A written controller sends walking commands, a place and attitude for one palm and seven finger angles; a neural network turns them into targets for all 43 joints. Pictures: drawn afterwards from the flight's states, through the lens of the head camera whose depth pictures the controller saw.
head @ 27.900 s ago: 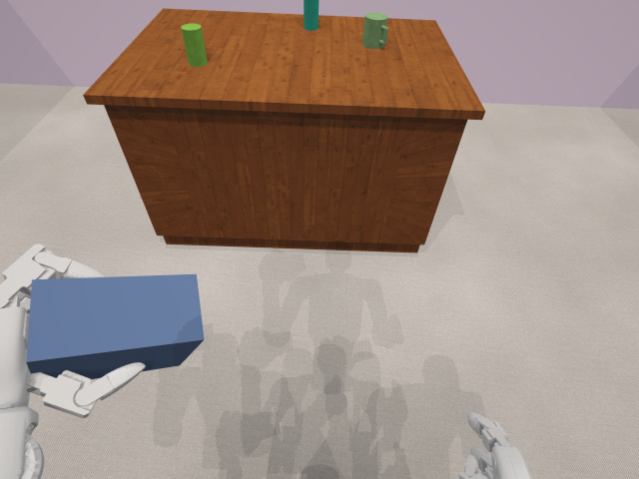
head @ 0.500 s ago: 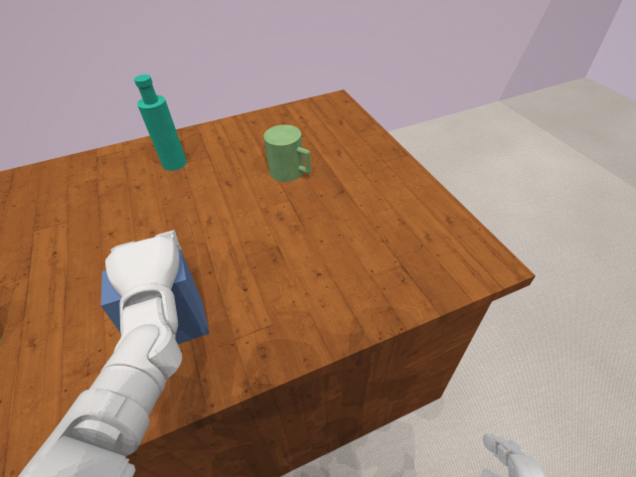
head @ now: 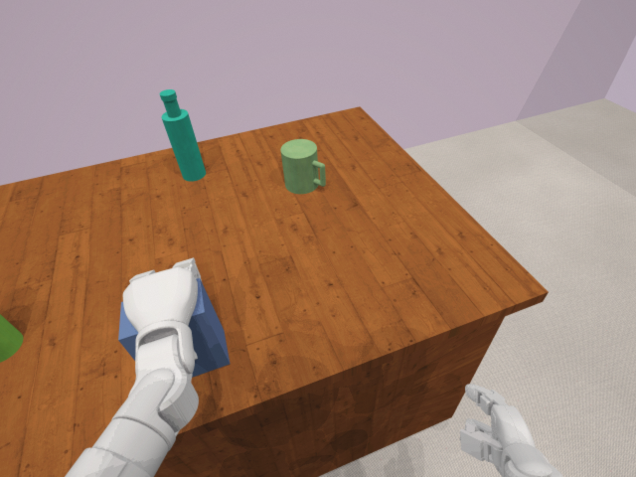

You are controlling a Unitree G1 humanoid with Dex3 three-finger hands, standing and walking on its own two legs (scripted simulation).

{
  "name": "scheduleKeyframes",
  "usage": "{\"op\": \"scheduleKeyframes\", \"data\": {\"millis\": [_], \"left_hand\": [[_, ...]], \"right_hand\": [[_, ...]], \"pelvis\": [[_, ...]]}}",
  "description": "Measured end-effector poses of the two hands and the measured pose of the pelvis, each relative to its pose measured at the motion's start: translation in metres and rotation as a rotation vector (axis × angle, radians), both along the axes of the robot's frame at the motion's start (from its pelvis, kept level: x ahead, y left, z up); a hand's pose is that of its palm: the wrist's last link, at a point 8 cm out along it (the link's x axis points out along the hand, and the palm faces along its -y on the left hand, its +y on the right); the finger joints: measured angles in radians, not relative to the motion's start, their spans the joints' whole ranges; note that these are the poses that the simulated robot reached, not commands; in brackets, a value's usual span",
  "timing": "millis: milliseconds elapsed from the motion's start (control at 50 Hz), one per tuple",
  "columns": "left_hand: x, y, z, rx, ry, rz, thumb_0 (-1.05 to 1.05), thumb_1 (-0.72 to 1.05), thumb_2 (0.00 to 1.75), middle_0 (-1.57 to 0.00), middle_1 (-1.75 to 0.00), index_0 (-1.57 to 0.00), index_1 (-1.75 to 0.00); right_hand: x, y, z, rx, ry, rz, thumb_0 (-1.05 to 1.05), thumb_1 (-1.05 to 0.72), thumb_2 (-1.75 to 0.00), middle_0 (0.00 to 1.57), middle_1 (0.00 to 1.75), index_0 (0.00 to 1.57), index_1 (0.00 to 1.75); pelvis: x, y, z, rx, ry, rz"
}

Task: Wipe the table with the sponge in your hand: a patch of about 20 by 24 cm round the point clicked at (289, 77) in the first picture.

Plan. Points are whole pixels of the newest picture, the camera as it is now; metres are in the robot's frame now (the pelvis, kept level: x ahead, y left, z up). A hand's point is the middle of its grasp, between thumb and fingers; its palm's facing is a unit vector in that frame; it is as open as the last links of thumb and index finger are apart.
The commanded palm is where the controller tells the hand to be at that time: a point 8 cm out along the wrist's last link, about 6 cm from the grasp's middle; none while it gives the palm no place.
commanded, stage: wipe back along the middle lane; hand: left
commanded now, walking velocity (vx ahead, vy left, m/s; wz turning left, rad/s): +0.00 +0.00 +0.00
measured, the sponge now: (183, 343) +0.30 +0.25 -0.02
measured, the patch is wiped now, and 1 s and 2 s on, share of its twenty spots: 0.55 0.70 0.85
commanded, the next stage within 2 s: slide across to the third lane in 0.32 s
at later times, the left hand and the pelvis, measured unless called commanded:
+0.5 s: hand (183, 347) +0.26 +0.22 +0.04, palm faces +0.02 -0.08 -1.00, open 10.8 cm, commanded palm +0.22 +0.20 +0.08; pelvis -0.02 -0.02 +0.00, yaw -1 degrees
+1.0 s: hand (212, 336) +0.28 +0.18 +0.04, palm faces -0.04 -0.03 -1.00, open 10.8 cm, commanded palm +0.26 +0.14 +0.09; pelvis -0.03 -0.03 +0.00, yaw +1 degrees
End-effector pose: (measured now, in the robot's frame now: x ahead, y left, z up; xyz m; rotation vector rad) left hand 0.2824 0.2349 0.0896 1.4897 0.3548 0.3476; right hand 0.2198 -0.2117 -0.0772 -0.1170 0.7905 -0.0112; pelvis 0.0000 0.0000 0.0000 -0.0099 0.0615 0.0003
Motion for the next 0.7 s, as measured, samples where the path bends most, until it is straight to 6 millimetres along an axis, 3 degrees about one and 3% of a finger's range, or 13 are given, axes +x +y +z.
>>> {"op": "scheduleKeyframes", "data": {"millis": [440,700], "left_hand": [[-0.041,-0.021,0.002,-0.028,-0.016,-0.012,0.0,-0.51,1.03,-0.62,-1.37,-0.62,-1.37],[-0.04,-0.034,0.002,-0.019,0.035,-0.028,-0.01,-0.53,1.03,-0.64,-1.35,-0.64,-1.34]], "right_hand": [[-0.016,-0.016,0.0,0.019,-0.016,-0.012,0.02,-0.91,-0.9,0.19,0.3,0.2,0.3],[-0.019,-0.023,0.003,0.008,-0.054,-0.019,0.02,-0.91,-0.9,0.19,0.3,0.2,0.3]], "pelvis": [[-0.013,-0.013,0.0,0.01,-0.043,-0.019],[-0.025,-0.021,0.0,0.014,-0.064,-0.005]]}}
